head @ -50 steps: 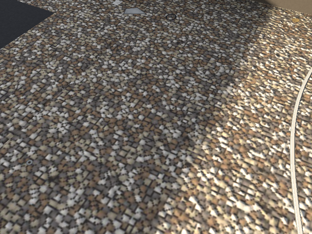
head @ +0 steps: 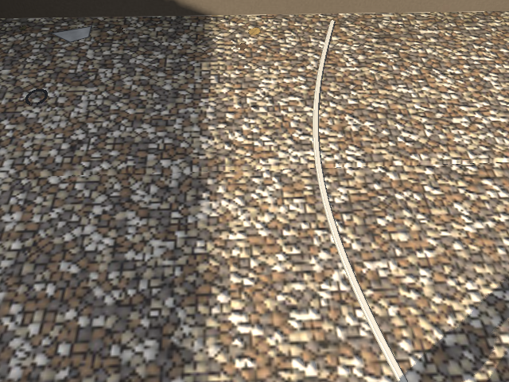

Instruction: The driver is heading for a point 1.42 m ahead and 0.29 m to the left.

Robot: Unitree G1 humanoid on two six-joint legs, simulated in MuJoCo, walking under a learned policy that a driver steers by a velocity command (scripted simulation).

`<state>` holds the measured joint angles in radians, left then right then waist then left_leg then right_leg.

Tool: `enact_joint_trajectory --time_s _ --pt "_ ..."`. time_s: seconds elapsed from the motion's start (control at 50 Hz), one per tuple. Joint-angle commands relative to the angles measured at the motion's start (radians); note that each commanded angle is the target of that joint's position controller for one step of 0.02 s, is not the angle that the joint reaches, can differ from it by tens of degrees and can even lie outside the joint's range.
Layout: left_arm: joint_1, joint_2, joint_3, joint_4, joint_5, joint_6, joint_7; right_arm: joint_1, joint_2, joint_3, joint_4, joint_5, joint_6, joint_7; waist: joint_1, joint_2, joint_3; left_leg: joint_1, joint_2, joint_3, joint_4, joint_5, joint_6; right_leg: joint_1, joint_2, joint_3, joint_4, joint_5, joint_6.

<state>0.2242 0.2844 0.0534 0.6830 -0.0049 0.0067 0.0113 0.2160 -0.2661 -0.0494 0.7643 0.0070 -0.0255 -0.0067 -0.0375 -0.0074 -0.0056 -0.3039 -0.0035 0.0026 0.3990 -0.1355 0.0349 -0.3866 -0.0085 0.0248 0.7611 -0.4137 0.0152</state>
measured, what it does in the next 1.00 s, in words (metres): walks ahead: right foot, then left foot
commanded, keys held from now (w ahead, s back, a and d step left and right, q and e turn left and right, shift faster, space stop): w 0.30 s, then no key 0.38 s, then w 0.32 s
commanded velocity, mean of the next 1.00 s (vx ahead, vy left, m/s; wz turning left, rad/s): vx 0.29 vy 0.00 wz -0.05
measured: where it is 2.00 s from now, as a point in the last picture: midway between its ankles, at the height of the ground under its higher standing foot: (229, 280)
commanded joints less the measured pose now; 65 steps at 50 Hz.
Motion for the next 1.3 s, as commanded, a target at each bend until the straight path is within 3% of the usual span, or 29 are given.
enact_joint_trajectory --time_s 0.02,0.08,0.1,0.12,0.14,0.18,0.22,0.34,0.4,0.46,0.48,0.5,0.52,0.54,0.56,0.6,0.68,0.76,0.86,0.88,0.9,0.92,0.96,1.0,1.04,1.12,1.22,1.26,1.3 --pt "0.032 0.079 0.021 -0.046 -0.005 -0.036 -0.007 -0.047 -0.192 -0.047 -0.061 0.019 -0.011 0.004 0.039 0.162 -0.057 0.009 0.224 -0.249 -0.204 -0.327 0.178 0.132 0.019 -0.057 -0.209 0.1 -0.039" --pt "0.132 0.078 0.024 -0.009 -0.002 -0.045 -0.005 -0.056 -0.129 -0.024 -0.059 0.017 -0.011 0.011 0.098 0.112 -0.051 -0.166 0.162 -0.184 -0.085 -0.395 0.097 0.376 -0.013 -0.012 -0.348 0.12 -0.099" --pt "0.233 0.127 0.034 0.005 0.004 -0.048 0.004 -0.105 -0.046 0.002 -0.085 0.002 -0.022 0.02 0.135 -0.044 -0.066 -0.314 0.074 -0.08 0.178 -0.368 0.029 0.485 -0.189 0.229 -0.454 -0.032 -0.155" --pt "0.248 0.242 0.064 0.009 0.011 -0.046 -0.004 -0.137 -0.052 -0.001 -0.129 0.01 -0.045 0.022 0.132 -0.251 0.025 -0.546 -0.022 0.03 0.374 -0.371 -0.002 0.47 -0.358 0.549 -0.592 -0.276 -0.27" --pt "0.229 0.204 0.058 0.004 0.017 -0.063 -0.003 -0.163 -0.139 -0.025 -0.132 0.02 -0.063 0.019 0.134 -0.176 0.094 -0.604 0.043 -0.049 0.513 -0.35 0.001 0.424 -0.377 0.592 -0.617 -0.291 -0.306" --pt "0.172 0.134 0.035 -0.007 0.004 -0.084 -0.003 -0.105 -0.149 -0.034 -0.097 0.018 -0.071 0.031 0.086 -0.143 0.087 -0.65 0.08 -0.067 0.57 -0.21 0.005 0.466 -0.305 0.45 -0.605 -0.138 -0.258" --pt "0.156 0.122 0.029 -0.007 0.001 -0.084 -0.003 -0.117 -0.131 -0.031 -0.09 0.0 -0.075 0.039 0.08 -0.103 0.079 -0.617 0.098 -0.054 0.538 -0.092 -0.015 0.454 -0.262 0.328 -0.617 0.083 -0.23" --pt "0.192 0.141 0.036 0.029 0.002 -0.072 0.003 -0.24 -0.046 0.005 -0.119 0.003 -0.07 0.06 0.114 -0.101 0.093 -0.319 0.038 0.031 0.234 0.157 -0.058 0.274 -0.159 0.068 -0.597 0.439 -0.188" --pt "0.216 0.169 0.044 0.058 -0.008 -0.063 0.004 -0.252 -0.07 -0.002 -0.134 0.004 -0.072 0.071 0.102 -0.124 0.074 -0.226 0.015 0.02 0.16 0.168 -0.029 0.3 -0.192 0.074 -0.523 0.582 -0.166" --pt "0.162 0.174 0.047 0.056 -0.014 -0.06 0.012 -0.099 -0.132 -0.029 -0.086 -0.015 -0.073 0.062 0.005 -0.122 -0.024 -0.018 -0.024 0.033 0.085 0.194 0.028 0.342 -0.17 0.06 -0.338 0.813 -0.112" --pt "0.176 0.15 0.039 0.056 -0.009 -0.062 0.013 -0.005 -0.171 -0.043 -0.06 -0.024 -0.075 0.052 -0.037 -0.09 -0.094 0.151 0.005 0.022 0.067 0.353 0.058 0.291 -0.119 0.029 -0.192 0.801 -0.074" --pt "0.228 0.091 0.016 0.031 0.027 -0.066 0.014 0.107 -0.25 -0.054 -0.048 -0.046 -0.073 0.041 -0.045 0.079 -0.262 0.474 0.216 -0.182 0.169 0.759 0.138 0.086 -0.046 0.0 0.098 0.44 -0.019" --pt "0.408 0.007 -0.011 0.068 0.014 -0.067 0.007 0.124 -0.25 -0.046 -0.034 -0.045 -0.059 0.043 0.016 0.317 -0.456 0.683 0.445 -0.515 0.119 0.822 0.325 -0.108 0.072 0.058 0.425 -0.292 0.037" --pt "0.372 0.122 0.017 0.101 -0.012 -0.061 0.007 0.103 -0.195 -0.037 -0.041 -0.016 -0.044 0.046 -0.021 0.208 -0.447 0.579 0.391 -0.521 0.04 0.611 0.306 -0.115 0.044 0.149 0.507 -0.279 0.042" --pt "0.263 0.152 0.027 0.075 -0.028 -0.05 0.009 0.018 -0.159 -0.025 -0.044 -0.004 -0.038 0.045 -0.009 0.155 -0.278 0.458 0.346 -0.395 0.011 0.469 0.263 -0.198 -0.001 0.098 0.514 -0.235 0.041" --pt "0.166 0.125 0.025 0.061 -0.002 -0.021 0.031 -0.104 -0.09 -0.001 -0.049 -0.012 -0.032 0.04 0.033 0.072 -0.123 0.19 0.266 -0.275 -0.057 0.338 0.213 -0.148 -0.068 0.065 0.385 -0.119 0.048" --pt "0.201 0.046 0.006 0.077 0.012 0.009 0.046 -0.182 -0.094 -0.005 -0.023 -0.04 -0.034 0.034 0.09 0.139 -0.094 -0.046 0.203 -0.148 -0.131 0.273 0.206 0.098 -0.072 0.025 0.093 -0.037 0.05" --pt "0.137 0.097 0.019 0.064 0.007 -0.004 0.032 -0.142 -0.196 -0.041 -0.003 0.001 -0.009 0.015 0.057 0.159 -0.081 -0.063 0.239 -0.243 -0.241 -0.33 0.202 0.114 -0.045 -0.026 0.005 0.076 0.004" --pt "0.184 0.062 0.022 0.11 0.014 -0.038 0.013 -0.162 -0.139 -0.027 0.006 0.025 0.003 0.006 0.119 0.087 -0.009 -0.168 0.186 -0.201 -0.175 -0.484 0.124 0.278 -0.019 -0.062 -0.238 0.109 -0.077" --pt "0.23 0.086 0.028 0.12 0.014 -0.045 0.017 -0.185 -0.091 -0.012 -0.006 0.02 0.0 0.009 0.137 0.005 0.015 -0.225 0.127 -0.141 -0.037 -0.465 0.081 0.312 -0.092 0.051 -0.362 -0.006 -0.116" --pt "0.286 0.143 0.04 0.127 0.009 -0.049 0.025 -0.207 -0.014 0.007 -0.03 0.011 -0.012 0.015 0.139 -0.185 0.012 -0.377 0.003 0.01 0.275 -0.393 0.01 0.39 -0.269 0.325 -0.526 -0.224 -0.192" --pt "0.262 0.234 0.064 0.12 0.017 -0.057 0.018 -0.226 -0.072 -0.01 -0.053 0.023 -0.032 0.017 0.133 -0.287 0.1 -0.522 -0.034 0.005 0.445 -0.374 0.018 0.336 -0.393 0.599 -0.662 -0.389 -0.288" --pt "0.156 0.141 0.041 0.088 0.014 -0.091 0.018 -0.173 -0.139 -0.034 -0.021 0.026 -0.048 0.024 0.07 -0.168 0.115 -0.571 0.04 -0.079 0.544 -0.215 0.03 0.353 -0.337 0.491 -0.647 -0.26 -0.241" --pt "0.149 0.123 0.037 0.087 -0.004 -0.097 0.014 -0.173 -0.123 -0.036 0.001 0.004 -0.05 0.027 0.072 -0.115 0.08 -0.555 0.065 -0.063 0.517 -0.104 0.011 0.4 -0.282 0.348 -0.645 -0.074 -0.193" --pt "0.183 0.102 0.031 0.103 0.002 -0.1 0.014 -0.196 -0.085 -0.029 0.005 0.001 -0.048 0.033 0.079 -0.099 0.052 -0.495 0.063 -0.029 0.483 0.0 -0.016 0.392 -0.24 0.238 -0.648 0.095 -0.18" --pt "0.216 0.121 0.039 0.125 0.002 -0.094 0.015 -0.279 -0.043 -0.011 -0.013 0.009 -0.045 0.041 0.111 -0.117 0.068 -0.366 0.048 0.013 0.288 0.11 -0.053 0.33 -0.201 0.105 -0.655 0.216 -0.177" --pt "0.252 0.151 0.052 0.167 -0.014 -0.083 0.009 -0.348 -0.063 -0.003 -0.04 0.021 -0.054 0.057 0.131 -0.129 0.11 -0.282 0.042 0.023 0.148 0.079 -0.027 0.346 -0.247 0.091 -0.622 0.257 -0.184" --pt "0.238 0.161 0.058 0.178 -0.02 -0.076 0.008 -0.319 -0.092 -0.009 -0.038 0.021 -0.06 0.061 0.101 -0.137 0.106 -0.229 0.04 0.023 0.115 0.033 0.006 0.378 -0.276 0.099 -0.587 0.321 -0.174" --pt "0.2 0.162 0.058 0.177 -0.022 -0.067 0.01 -0.151 -0.138 -0.035 0.014 0.015 -0.063 0.054 0.003 -0.126 0.016 0.009 -0.004 0.06 0.077 0.022 0.047 0.358 -0.237 0.04 -0.406 0.616 -0.138"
